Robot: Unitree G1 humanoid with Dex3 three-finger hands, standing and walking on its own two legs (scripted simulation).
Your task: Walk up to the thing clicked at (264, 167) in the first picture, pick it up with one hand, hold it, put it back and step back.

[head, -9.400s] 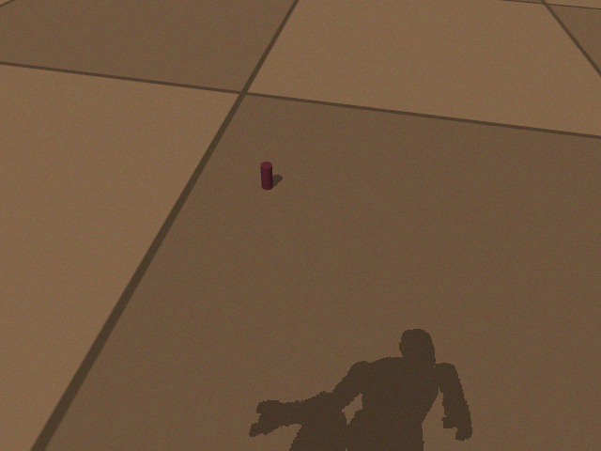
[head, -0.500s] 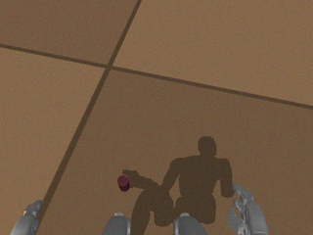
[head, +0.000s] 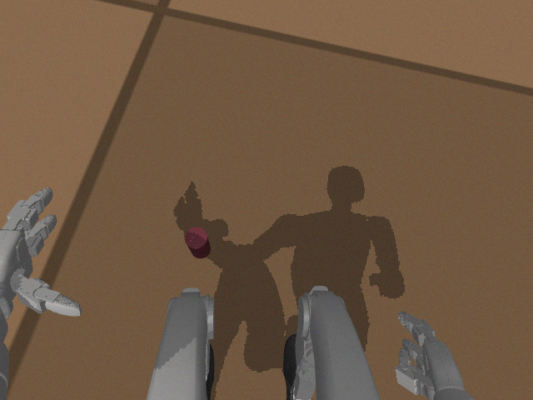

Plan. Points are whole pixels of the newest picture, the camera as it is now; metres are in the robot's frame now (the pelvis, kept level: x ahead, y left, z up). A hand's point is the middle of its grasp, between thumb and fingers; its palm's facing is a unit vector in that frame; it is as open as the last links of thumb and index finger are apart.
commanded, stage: go down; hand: left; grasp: from the side
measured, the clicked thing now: (198, 243) +0.43 +0.14 -0.47
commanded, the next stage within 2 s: approach in 1.38 s
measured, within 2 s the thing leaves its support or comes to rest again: neither
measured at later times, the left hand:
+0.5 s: hand (71, 230) +0.37 +0.31 -0.12, palm faces -0.10 -0.97 -0.22, open 16.8 cm
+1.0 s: hand (77, 225) +0.39 +0.31 -0.15, palm faces -0.11 -0.98 -0.18, open 17.2 cm
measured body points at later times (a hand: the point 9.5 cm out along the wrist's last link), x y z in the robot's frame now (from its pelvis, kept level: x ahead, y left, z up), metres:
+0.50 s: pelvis -0.02 +0.00 -0.08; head +0.17 +0.04 +0.33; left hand +0.37 +0.36 -0.10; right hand +0.11 -0.28 -0.19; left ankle +0.05 +0.12 -0.50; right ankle +0.06 -0.13 -0.50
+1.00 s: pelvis -0.04 +0.00 -0.13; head +0.17 +0.05 +0.27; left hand +0.39 +0.37 -0.14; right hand +0.09 -0.28 -0.23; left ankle +0.05 +0.12 -0.50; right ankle +0.06 -0.13 -0.50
